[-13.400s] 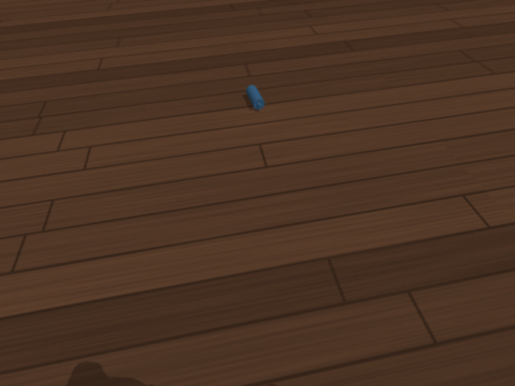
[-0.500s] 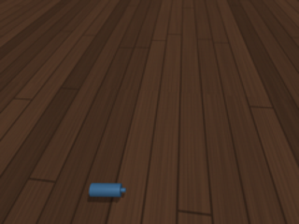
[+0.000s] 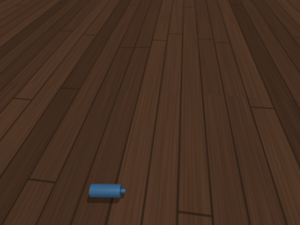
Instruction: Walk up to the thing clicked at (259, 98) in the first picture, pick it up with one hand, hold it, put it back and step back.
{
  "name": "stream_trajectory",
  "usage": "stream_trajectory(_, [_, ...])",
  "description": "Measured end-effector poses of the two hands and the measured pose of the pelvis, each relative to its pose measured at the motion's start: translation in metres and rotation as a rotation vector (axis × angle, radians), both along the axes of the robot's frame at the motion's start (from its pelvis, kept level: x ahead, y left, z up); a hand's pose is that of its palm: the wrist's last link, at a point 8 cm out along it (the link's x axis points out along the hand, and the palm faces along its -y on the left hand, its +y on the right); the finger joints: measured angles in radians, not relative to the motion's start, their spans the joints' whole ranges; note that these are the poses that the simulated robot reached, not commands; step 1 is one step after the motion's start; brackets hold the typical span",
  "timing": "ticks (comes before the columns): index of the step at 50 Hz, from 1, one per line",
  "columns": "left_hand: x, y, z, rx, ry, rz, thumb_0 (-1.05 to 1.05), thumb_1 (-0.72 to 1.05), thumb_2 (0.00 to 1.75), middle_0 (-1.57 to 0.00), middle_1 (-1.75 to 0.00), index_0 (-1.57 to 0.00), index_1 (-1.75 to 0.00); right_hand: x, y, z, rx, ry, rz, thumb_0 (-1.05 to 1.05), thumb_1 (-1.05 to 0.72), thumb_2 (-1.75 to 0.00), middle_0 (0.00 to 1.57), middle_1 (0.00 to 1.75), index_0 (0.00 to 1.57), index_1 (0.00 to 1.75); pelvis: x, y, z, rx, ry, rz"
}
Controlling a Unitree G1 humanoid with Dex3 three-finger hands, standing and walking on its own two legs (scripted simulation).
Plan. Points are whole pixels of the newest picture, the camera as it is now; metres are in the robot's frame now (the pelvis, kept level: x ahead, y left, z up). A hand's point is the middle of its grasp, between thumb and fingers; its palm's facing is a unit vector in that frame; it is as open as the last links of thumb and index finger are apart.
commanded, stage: stand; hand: left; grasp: from above
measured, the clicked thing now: (108, 190) +0.45 +0.33 -0.74
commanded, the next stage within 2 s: rise first in 0.70 s
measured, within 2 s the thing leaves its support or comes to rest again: neither
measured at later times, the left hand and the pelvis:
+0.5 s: hand out of the picture +0.06 +0.26 -0.16, palm faces -0.02 -0.94 -0.35, open 7.4 cm; pelvis +0.00 +0.00 +0.00, yaw +0 degrees
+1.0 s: hand out of the picture +0.14 +0.25 -0.17, palm faces +0.02 -0.94 -0.33, open 8.6 cm; pelvis -0.02 +0.00 -0.02, yaw -1 degrees
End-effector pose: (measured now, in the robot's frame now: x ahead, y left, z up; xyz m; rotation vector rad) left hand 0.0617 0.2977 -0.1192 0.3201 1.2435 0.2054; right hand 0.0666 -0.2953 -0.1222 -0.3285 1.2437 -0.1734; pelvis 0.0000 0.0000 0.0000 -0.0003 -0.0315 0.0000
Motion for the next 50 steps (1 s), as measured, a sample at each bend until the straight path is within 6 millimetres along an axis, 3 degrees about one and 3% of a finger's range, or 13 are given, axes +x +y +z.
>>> stream_trajectory(41, [-0.006,0.004,-0.001,-0.001,0.016,0.007,0.01,0.90,0.90,-0.20,-0.30,-0.20,-0.30,-0.003,0.003,-0.001,0.000,0.010,0.003,0.01,-0.90,-0.90,0.21,0.30,0.20,0.30,-0.001,0.003,0.000,0.001,0.001,0.002])
stream_trajectory(44, [0.011,0.000,-0.001,-0.004,-0.063,0.030,0.01,0.86,0.92,-0.19,-0.34,-0.19,-0.33,0.005,0.009,0.000,0.004,-0.073,-0.010,0.01,-0.91,-0.90,0.21,0.30,0.20,0.30,-0.005,0.003,-0.004,0.001,0.037,0.002])
stream_trajectory(50, [0.069,-0.001,-0.013,-0.020,-0.139,-0.011,0.01,0.60,0.96,-0.13,-0.58,-0.13,-0.58,0.011,0.027,-0.008,0.036,-0.163,-0.033,0.01,-0.91,-0.90,0.20,0.30,0.20,0.30,-0.017,0.001,-0.018,0.001,0.125,-0.014])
